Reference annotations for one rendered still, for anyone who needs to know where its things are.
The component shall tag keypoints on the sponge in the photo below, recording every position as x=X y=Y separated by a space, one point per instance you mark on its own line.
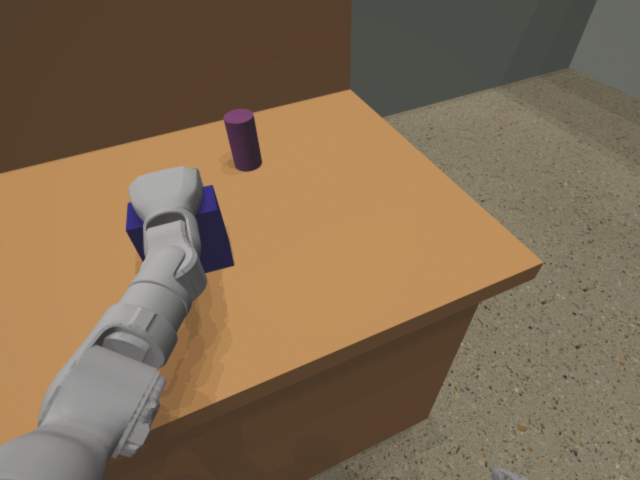
x=215 y=247

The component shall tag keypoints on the robot left hand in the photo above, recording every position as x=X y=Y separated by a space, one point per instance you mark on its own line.
x=174 y=187

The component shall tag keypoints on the left robot forearm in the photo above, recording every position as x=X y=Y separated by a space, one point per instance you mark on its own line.
x=144 y=323

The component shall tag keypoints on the robot left upper arm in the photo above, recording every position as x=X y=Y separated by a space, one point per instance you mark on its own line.
x=106 y=407

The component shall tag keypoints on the table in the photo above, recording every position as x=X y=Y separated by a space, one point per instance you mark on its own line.
x=358 y=264

